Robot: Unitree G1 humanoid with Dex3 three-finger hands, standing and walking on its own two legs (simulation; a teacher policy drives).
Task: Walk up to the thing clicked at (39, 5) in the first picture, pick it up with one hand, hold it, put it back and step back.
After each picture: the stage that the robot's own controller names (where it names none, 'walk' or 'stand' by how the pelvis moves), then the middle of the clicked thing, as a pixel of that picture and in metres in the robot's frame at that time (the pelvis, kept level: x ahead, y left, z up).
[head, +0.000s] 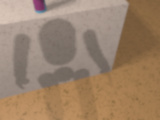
stand; out of the picture +0.88 +0.28 +0.08
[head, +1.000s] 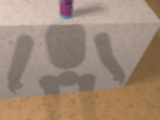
walk; out of the picture +0.79 +0.10 +0.10
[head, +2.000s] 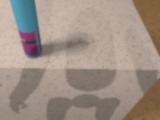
walk; (28, 27) +0.48 +0.23 +0.11
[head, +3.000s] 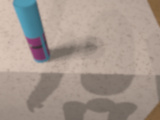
stand; (34, 33) +0.49 +0.20 +0.11
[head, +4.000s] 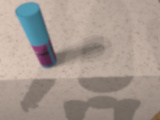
walk; (40, 40) +0.46 +0.17 +0.09
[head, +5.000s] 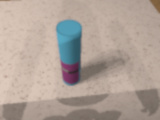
stand; (70, 57) +0.39 +0.07 +0.08
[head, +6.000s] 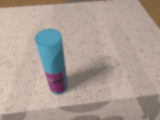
stand; (54, 66) +0.36 +0.11 +0.08
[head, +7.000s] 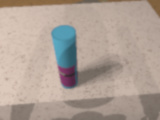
stand; (67, 61) +0.39 +0.08 +0.08
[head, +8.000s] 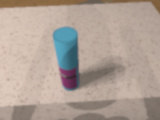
stand; (68, 63) +0.39 +0.08 +0.08
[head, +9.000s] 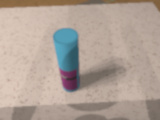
stand; (68, 64) +0.38 +0.07 +0.08
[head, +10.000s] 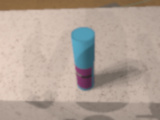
rise first; (84, 62) +0.39 +0.05 +0.08
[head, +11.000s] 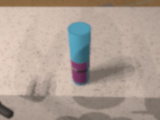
go down; (80, 57) +0.41 +0.04 +0.09
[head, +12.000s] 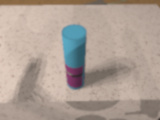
go down; (75, 61) +0.39 +0.04 +0.08
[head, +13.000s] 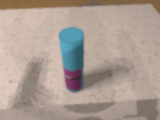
go down; (73, 64) +0.39 +0.05 +0.08
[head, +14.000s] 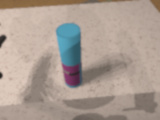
go down; (71, 59) +0.40 +0.04 +0.09
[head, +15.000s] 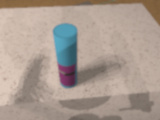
go down; (67, 60) +0.41 +0.05 +0.09
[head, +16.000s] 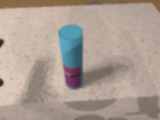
go down; (72, 61) +0.40 +0.05 +0.09
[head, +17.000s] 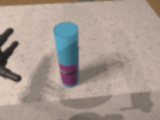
go down; (68, 59) +0.40 +0.05 +0.09
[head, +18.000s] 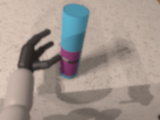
close; (71, 46) +0.42 +0.04 +0.11
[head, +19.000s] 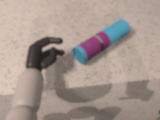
close; (102, 40) +0.51 -0.09 +0.03
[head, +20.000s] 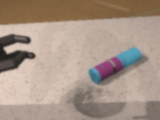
lift; (115, 64) +0.50 -0.10 +0.00
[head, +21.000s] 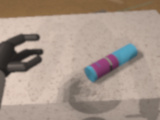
go down; (111, 61) +0.50 -0.10 +0.00
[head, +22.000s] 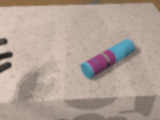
go down; (109, 57) +0.49 -0.10 +0.00
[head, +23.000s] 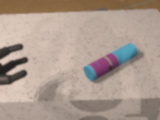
go down; (111, 61) +0.50 -0.09 -0.01
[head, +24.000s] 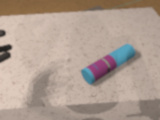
go down; (109, 62) +0.48 -0.09 -0.01
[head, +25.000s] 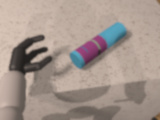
close; (99, 44) +0.50 -0.08 +0.02
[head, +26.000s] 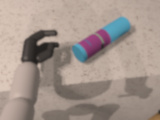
close; (102, 38) +0.51 -0.09 +0.04
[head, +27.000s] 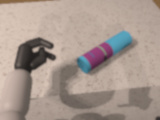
lift; (105, 50) +0.50 -0.09 +0.03
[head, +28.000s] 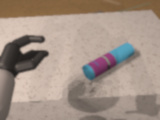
close; (109, 60) +0.51 -0.09 +0.00
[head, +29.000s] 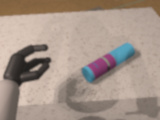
close; (109, 61) +0.49 -0.09 -0.01
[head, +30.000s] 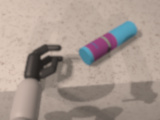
close; (109, 41) +0.51 -0.10 +0.03
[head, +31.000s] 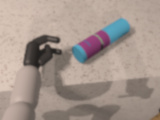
close; (102, 39) +0.51 -0.09 +0.04
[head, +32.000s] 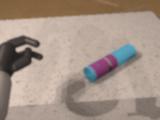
lift; (110, 62) +0.50 -0.10 +0.01
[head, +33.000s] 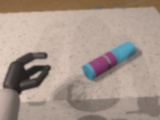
close; (110, 59) +0.50 -0.10 +0.00
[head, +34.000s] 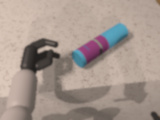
close; (101, 44) +0.51 -0.09 +0.03
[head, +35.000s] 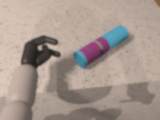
close; (102, 45) +0.51 -0.08 +0.02
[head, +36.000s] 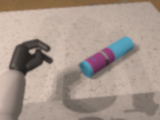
lift; (107, 55) +0.50 -0.09 +0.02
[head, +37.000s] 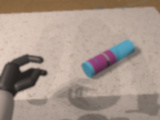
close; (109, 57) +0.51 -0.09 +0.00
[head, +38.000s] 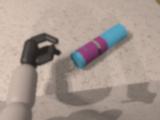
close; (100, 45) +0.51 -0.08 +0.03
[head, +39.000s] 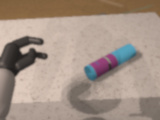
close; (111, 61) +0.51 -0.09 +0.00
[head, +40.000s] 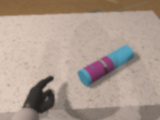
stand; (107, 64) +0.47 -0.07 +0.01
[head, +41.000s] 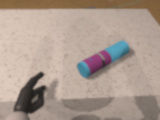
stand; (104, 58) +0.50 -0.10 +0.00
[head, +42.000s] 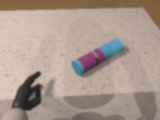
stand; (98, 56) +0.52 -0.08 +0.00
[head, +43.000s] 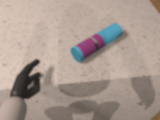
walk; (97, 41) +0.55 -0.09 +0.00
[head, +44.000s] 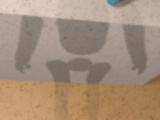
walk; out of the picture +0.76 -0.16 +0.02
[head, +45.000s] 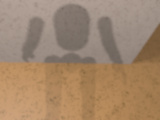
walk; out of the picture +1.09 -0.15 +0.02
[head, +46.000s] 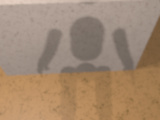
stand; out of the picture +1.10 -0.08 +0.02
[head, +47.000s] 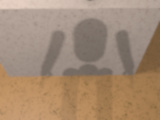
stand; out of the picture +1.11 -0.08 -0.01
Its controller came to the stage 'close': yes
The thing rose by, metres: 0.00
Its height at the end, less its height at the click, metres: -0.09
